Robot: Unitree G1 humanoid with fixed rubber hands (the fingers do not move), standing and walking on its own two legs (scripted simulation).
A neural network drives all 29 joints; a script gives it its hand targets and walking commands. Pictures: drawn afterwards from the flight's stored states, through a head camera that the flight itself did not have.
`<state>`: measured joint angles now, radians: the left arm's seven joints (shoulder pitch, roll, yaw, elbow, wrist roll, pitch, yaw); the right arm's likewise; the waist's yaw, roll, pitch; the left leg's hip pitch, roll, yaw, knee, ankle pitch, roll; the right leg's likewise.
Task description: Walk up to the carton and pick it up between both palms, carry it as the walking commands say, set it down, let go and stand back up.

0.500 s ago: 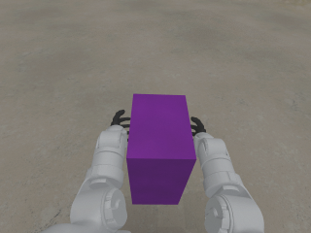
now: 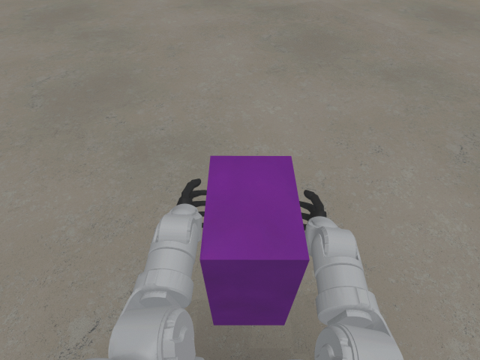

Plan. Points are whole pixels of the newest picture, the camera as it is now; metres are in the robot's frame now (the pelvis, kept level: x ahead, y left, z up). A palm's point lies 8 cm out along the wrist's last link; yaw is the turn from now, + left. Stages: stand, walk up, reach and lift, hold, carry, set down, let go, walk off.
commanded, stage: reach and lift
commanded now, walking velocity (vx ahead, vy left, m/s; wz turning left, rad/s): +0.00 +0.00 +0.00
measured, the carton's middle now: (249, 246) +0.32 -0.01 -0.01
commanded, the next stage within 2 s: hold in 0.40 s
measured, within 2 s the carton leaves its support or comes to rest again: neither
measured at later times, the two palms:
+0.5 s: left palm (181, 224) +0.32 +0.12 +0.06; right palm (315, 236) +0.30 -0.12 +0.06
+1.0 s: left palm (185, 227) +0.31 +0.11 +0.05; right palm (319, 235) +0.30 -0.12 +0.06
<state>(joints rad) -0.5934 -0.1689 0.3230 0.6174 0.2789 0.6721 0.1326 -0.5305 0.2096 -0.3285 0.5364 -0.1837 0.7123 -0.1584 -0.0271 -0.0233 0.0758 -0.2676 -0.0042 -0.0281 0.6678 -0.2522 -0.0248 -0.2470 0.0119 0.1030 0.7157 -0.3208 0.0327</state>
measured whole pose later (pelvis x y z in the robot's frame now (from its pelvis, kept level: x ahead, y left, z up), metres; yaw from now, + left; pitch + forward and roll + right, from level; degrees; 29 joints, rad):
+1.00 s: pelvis -0.01 +0.00 +0.00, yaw +0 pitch -10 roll +1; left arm -0.51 -0.19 0.30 0.54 0.28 0.68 0.13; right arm -0.48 0.23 -0.33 0.48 -0.18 0.72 -0.15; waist -0.03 -0.05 0.06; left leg -0.26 -0.01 -0.03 0.66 -0.23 -0.02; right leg -0.24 0.01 0.10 0.72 -0.31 0.03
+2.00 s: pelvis -0.04 +0.00 +0.00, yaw +0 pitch -2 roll +0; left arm -0.44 -0.22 0.20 0.03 0.13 0.95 0.19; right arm -0.48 0.23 -0.20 -0.01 -0.14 1.03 -0.18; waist -0.03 0.00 0.04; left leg -0.46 -0.01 -0.03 0.66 -0.17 -0.02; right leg -0.44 0.01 0.10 0.72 -0.24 0.03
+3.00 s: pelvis -0.31 +0.02 -0.02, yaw -1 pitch -1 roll +1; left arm -0.40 -0.20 0.14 -0.04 0.07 1.11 0.24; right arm -0.40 0.20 -0.16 -0.09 -0.07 1.15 -0.22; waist 0.00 0.05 0.03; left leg -0.57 0.03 0.02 0.82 -0.35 -0.01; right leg -0.45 -0.02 0.06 0.83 -0.36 0.04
